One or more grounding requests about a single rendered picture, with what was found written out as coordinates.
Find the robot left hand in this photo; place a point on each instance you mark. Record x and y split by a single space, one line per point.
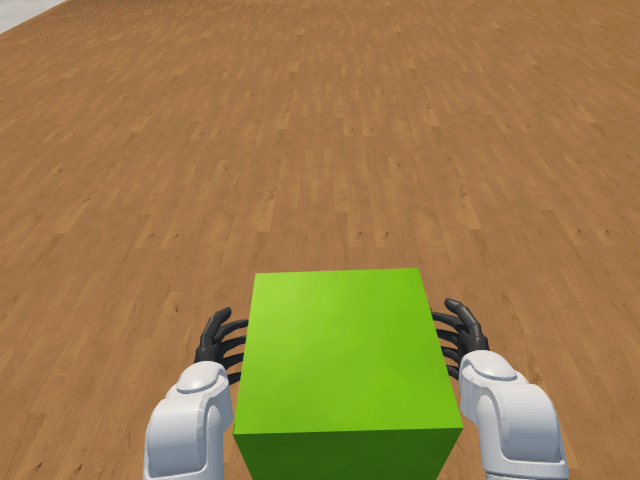
212 349

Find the robot right hand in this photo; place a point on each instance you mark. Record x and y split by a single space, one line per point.
469 339

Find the left robot forearm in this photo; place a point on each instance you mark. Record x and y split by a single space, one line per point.
184 437

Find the carton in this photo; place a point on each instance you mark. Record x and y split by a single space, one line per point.
343 378

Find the right robot forearm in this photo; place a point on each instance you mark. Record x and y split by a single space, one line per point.
519 431

